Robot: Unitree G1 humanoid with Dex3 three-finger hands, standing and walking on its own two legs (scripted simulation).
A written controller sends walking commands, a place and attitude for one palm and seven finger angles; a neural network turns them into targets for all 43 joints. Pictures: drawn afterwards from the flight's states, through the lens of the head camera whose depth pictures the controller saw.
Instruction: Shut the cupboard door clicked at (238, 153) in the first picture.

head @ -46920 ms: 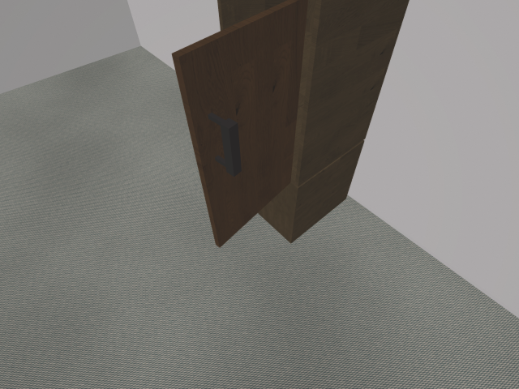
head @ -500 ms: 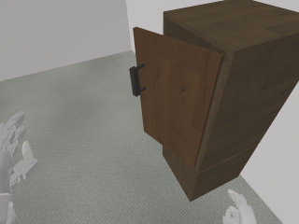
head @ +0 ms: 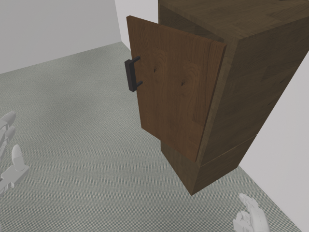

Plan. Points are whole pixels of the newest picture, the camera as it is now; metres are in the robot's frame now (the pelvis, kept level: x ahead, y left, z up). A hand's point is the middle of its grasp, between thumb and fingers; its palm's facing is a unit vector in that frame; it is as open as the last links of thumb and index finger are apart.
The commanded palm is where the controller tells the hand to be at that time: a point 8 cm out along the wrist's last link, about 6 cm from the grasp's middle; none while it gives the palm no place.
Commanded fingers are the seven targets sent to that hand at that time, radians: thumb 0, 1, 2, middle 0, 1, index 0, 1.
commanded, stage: step back with the hand held close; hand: left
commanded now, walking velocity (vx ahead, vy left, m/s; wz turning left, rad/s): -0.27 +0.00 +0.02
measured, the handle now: (135, 73) +0.66 +0.13 +0.05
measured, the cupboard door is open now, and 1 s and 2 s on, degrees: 22 22 22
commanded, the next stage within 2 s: stop stepping back and stand still in 0.76 s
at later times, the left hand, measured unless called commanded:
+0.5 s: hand out of the picture +0.09 +0.28 +0.16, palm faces +0.51 -0.75 -0.42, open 7.4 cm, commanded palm +0.03 +0.31 +0.18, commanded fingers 0.00 0.90 0.90 -0.20 -0.30 -0.20 -0.30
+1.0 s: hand out of the picture -0.04 +0.30 +0.17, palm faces +0.63 -0.68 -0.39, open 7.4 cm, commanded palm -0.08 +0.32 +0.18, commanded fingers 0.00 0.90 0.90 -0.20 -0.30 -0.20 -0.30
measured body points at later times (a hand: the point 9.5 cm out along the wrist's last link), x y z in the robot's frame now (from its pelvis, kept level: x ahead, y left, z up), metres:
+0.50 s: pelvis -0.09 +0.01 -0.02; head -0.09 +0.02 +0.43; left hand +0.06 +0.32 +0.18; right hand +0.08 -0.22 -0.10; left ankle +0.01 +0.10 -0.74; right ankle -0.03 -0.13 -0.74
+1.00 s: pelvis -0.19 +0.01 -0.03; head -0.21 +0.02 +0.42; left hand -0.08 +0.33 +0.19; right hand +0.00 -0.22 -0.11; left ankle -0.16 +0.12 -0.71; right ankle -0.04 -0.13 -0.74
